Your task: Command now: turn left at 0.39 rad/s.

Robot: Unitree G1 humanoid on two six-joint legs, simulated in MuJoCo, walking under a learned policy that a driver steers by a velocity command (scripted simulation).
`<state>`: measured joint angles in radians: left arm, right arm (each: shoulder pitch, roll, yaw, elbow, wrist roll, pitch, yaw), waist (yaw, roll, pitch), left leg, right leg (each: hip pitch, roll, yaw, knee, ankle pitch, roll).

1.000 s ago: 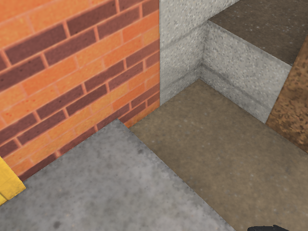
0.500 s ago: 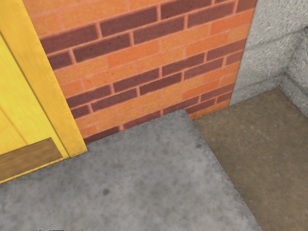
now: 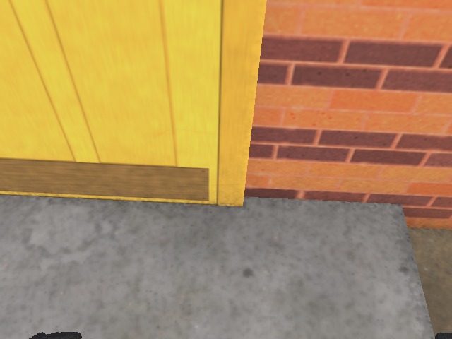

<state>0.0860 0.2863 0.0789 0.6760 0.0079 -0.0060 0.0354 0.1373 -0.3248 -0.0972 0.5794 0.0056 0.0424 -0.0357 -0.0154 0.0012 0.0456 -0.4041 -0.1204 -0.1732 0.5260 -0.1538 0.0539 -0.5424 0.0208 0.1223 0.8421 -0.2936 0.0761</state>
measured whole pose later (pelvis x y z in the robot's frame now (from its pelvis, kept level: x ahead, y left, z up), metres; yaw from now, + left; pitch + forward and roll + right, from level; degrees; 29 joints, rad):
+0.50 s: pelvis +0.01 -0.02 +0.00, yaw -16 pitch +2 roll +1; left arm 0.17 0.33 0.10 0.60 -0.02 0.05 0.01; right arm 0.17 -0.27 -0.09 0.67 -0.02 0.00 -0.05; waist -0.01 -0.01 0.04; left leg -0.27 -0.01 0.07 0.48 -0.25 0.03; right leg -0.57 -0.01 0.05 1.10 -0.44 0.07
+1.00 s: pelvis -0.01 -0.08 +0.00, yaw -40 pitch +3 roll +2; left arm 0.16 0.31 0.07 0.55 0.00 0.04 0.04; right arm 0.13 -0.33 -0.09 0.72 -0.01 0.00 -0.04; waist 0.00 0.03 0.04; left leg -0.58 0.00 -0.06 0.94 -0.30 -0.09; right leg -0.36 0.08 0.14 0.52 -0.20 -0.05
